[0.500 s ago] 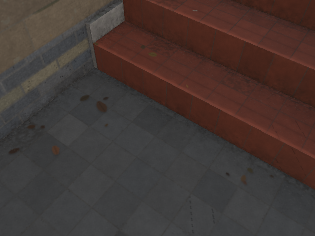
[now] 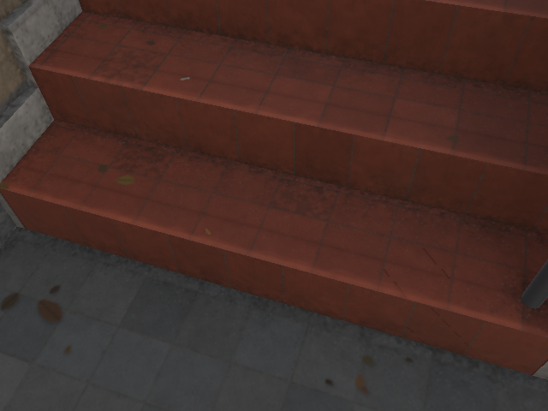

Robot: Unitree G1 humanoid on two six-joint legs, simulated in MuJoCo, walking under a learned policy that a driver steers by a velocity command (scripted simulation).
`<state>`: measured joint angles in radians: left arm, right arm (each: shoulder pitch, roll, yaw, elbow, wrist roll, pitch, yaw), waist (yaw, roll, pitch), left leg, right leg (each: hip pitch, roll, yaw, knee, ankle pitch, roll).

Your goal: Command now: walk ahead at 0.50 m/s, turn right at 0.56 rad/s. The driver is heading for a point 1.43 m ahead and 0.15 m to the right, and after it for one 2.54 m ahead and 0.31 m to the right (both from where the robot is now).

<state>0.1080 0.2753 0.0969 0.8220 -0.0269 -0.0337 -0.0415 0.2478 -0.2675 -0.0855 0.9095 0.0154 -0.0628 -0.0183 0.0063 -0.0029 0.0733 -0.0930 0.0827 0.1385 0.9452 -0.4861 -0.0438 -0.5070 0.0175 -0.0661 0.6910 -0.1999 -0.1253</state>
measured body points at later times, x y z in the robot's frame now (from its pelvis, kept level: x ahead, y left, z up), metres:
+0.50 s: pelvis +0.30 +0.01 +0.01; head +0.33 +0.00 +0.46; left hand +0.39 +0.29 -0.11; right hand +0.47 -0.27 -0.07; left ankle +0.43 +0.09 -0.71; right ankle +0.12 -0.07 -0.67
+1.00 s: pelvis +0.49 -0.04 +0.03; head +0.48 -0.06 +0.48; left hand +0.64 +0.19 -0.09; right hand +0.54 -0.31 -0.11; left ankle +0.45 +0.09 -0.60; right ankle +0.45 -0.13 -0.71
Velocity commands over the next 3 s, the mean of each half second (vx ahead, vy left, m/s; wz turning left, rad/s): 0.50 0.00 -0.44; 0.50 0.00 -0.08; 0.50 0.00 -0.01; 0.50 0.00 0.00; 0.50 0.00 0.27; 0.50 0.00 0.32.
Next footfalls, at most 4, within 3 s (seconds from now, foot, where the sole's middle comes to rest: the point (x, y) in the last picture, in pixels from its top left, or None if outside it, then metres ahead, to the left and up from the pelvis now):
0.46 left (264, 400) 0.47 0.08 -0.75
0.92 right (358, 390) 0.49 -0.14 -0.75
1.32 left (285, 228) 0.81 0.03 -0.56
1.86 right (413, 111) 1.02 -0.28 -0.37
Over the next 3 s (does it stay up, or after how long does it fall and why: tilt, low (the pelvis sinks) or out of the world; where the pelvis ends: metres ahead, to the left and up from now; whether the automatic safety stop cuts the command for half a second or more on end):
stays up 1.48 -0.24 0.68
